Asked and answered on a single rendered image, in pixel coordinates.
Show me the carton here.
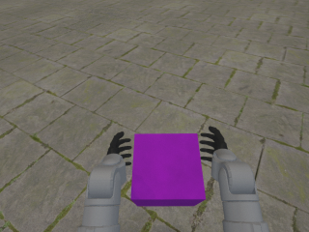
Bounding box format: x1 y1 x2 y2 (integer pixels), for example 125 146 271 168
130 133 206 207

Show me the robot left forearm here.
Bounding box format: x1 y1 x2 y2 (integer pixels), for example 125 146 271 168
77 153 126 232

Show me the robot right hand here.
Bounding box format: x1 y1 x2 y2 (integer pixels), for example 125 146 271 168
199 126 228 162

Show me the robot left hand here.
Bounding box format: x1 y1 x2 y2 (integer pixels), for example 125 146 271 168
106 131 132 166

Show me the robot right forearm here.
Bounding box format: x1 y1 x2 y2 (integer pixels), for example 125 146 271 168
211 148 269 232

